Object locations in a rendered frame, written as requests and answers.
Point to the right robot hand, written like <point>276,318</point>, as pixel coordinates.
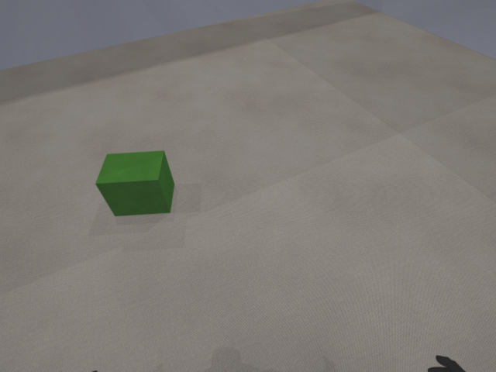
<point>449,365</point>

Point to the carton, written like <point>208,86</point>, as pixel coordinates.
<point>136,183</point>

